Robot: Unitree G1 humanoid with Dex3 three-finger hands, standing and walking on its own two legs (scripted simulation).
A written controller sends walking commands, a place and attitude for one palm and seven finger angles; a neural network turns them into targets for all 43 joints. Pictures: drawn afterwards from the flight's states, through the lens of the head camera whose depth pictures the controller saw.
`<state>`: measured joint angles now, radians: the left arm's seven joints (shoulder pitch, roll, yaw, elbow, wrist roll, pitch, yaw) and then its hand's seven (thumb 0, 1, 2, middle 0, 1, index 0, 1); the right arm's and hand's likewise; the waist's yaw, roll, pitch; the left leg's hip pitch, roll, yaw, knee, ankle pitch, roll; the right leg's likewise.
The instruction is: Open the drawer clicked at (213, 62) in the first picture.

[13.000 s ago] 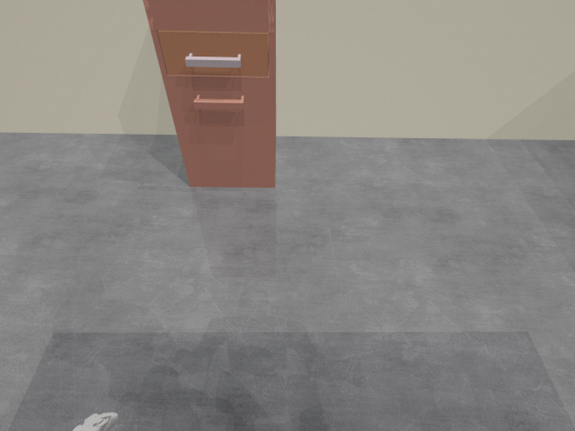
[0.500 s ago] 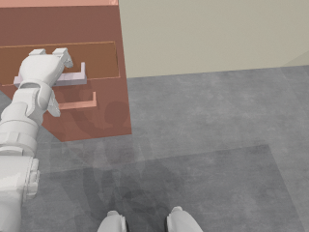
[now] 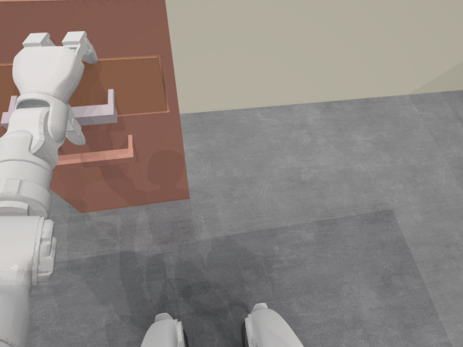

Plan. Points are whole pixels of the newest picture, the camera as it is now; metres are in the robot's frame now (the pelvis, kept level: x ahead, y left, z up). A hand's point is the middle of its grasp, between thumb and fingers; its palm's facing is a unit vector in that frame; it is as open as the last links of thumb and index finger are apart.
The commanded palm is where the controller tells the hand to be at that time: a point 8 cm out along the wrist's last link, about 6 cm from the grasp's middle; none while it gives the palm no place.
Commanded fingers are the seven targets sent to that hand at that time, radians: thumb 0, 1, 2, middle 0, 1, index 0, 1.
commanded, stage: move the hooked fingers above the handle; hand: left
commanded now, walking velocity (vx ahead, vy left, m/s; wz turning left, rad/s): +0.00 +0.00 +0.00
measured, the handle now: (63, 107) +0.59 +0.26 -0.03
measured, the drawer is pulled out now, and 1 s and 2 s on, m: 0.00 0.00 0.00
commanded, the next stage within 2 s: lower the fingers behind the handle in 0.76 s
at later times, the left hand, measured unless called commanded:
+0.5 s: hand (60, 101) +0.54 +0.23 +0.04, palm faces -0.01 -0.07 -1.00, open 13.9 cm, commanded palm +0.52 +0.24 +0.08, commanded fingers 0.00 -0.50 0.30 -0.30 -1.20 -0.30 -1.20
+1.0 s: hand (43, 123) +0.51 +0.26 +0.03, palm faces -0.19 +0.01 -0.98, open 13.9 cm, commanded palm +0.51 +0.24 +0.07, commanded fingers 0.00 -0.50 0.30 -0.30 -1.20 -0.30 -1.20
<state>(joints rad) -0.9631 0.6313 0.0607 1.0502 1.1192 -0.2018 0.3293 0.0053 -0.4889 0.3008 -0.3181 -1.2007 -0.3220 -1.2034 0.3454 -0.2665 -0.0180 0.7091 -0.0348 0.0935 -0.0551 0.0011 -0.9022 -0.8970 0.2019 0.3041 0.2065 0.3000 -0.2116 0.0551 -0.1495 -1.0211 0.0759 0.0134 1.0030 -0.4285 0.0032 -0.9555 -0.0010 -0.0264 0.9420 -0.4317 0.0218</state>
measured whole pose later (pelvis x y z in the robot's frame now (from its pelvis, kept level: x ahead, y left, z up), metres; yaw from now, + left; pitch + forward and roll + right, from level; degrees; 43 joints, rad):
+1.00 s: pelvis +0.01 +0.00 +0.01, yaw +0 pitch +24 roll -3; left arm -0.93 0.62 -0.02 1.19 1.10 -0.06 0.21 0.00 -0.49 0.30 -0.31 -1.20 -0.31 -1.20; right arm 0.37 -0.26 -0.03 0.71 -0.02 0.12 -0.02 0.00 -0.90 -0.90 0.20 0.30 0.21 0.30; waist -0.17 0.06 -0.14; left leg -0.93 0.07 0.02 0.93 -0.41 0.01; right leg -0.86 0.00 -0.02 0.85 -0.40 0.03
